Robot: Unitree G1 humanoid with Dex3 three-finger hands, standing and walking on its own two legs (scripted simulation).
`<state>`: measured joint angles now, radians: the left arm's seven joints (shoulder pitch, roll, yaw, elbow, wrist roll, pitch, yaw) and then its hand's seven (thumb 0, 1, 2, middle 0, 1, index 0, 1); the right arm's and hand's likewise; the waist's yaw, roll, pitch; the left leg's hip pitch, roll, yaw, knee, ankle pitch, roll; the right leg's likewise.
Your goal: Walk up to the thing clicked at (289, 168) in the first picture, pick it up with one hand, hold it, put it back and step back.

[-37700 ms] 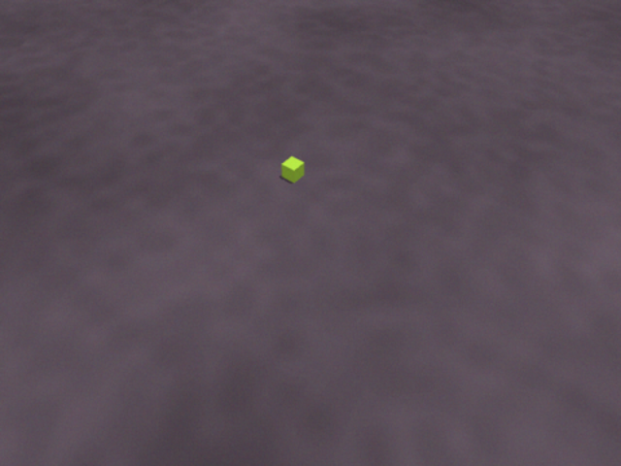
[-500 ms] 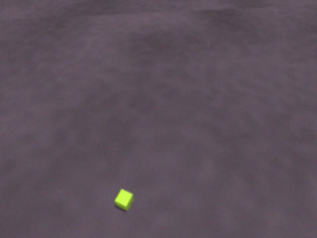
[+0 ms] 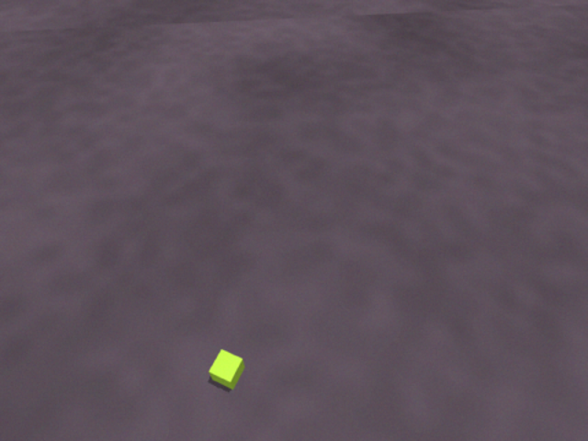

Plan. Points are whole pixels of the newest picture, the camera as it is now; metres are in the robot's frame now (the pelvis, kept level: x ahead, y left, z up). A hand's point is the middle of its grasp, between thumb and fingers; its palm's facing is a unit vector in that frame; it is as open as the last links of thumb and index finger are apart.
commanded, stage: stand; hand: left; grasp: from above
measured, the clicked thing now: (227, 369) +0.46 +0.23 -0.74
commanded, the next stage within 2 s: step back in 0.28 s
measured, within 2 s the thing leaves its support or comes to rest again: neither
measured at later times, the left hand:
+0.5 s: hand out of the picture +0.08 +0.26 -0.17, palm faces -0.03 -0.92 -0.38, open 7.4 cm
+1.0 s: hand out of the picture +0.03 +0.29 -0.18, palm faces -0.11 -0.93 -0.36, open 7.4 cm
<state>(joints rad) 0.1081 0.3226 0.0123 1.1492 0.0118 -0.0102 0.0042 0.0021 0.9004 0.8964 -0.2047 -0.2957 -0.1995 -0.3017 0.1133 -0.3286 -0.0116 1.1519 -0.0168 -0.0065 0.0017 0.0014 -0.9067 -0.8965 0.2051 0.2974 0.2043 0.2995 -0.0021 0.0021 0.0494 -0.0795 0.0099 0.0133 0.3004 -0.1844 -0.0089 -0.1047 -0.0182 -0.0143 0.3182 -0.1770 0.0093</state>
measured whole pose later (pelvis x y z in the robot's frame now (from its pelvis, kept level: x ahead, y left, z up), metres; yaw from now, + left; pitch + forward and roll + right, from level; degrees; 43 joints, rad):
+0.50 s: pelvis -0.03 +0.00 -0.01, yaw -1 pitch -1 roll +0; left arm 0.07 0.39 0.05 1.01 0.00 0.02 0.01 0.00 0.90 0.90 -0.21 -0.30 -0.20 -0.30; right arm 0.04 -0.37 -0.04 1.03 0.01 0.04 0.01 0.00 -0.91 -0.90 0.21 0.30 0.21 0.30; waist -0.01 -0.01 0.15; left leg -0.24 0.02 0.03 0.51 -0.25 0.00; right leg -0.27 -0.01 0.00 0.52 -0.23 0.00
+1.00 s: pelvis -0.12 +0.04 -0.02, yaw -3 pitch -1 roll -1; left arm 0.07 0.39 0.07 0.87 0.02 0.06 0.02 0.00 0.90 0.90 -0.20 -0.30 -0.20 -0.30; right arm 0.20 -0.35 -0.05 0.93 -0.03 0.03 -0.01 0.00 -0.90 -0.90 0.21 0.30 0.21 0.30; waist -0.04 -0.04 0.19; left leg -0.29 -0.01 0.00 0.62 -0.31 0.04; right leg -0.49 0.13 0.16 1.18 -0.50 0.01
